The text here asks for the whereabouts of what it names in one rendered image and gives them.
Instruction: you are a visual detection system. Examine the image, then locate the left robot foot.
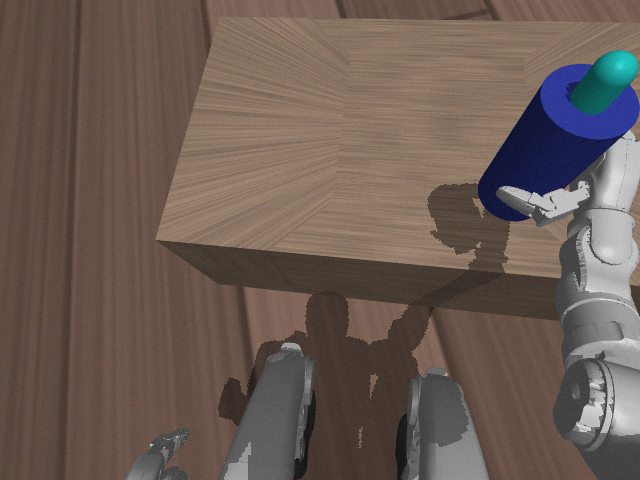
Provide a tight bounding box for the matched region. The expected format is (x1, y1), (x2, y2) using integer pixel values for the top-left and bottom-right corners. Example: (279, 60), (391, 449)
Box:
(293, 391), (316, 480)

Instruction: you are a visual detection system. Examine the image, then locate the left robot hand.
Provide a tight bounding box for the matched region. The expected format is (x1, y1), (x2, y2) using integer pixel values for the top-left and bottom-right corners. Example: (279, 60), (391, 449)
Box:
(125, 429), (189, 480)

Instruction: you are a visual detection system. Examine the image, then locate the right robot arm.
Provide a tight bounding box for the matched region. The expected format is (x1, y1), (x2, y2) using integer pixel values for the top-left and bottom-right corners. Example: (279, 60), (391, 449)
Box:
(553, 208), (640, 480)

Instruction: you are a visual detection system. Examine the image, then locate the bottle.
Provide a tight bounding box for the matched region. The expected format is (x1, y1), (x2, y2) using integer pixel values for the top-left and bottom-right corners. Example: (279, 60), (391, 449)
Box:
(478, 50), (640, 222)

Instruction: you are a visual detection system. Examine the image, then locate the right robot hand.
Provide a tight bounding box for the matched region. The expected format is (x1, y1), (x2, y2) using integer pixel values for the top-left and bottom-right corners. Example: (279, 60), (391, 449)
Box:
(496, 130), (640, 227)

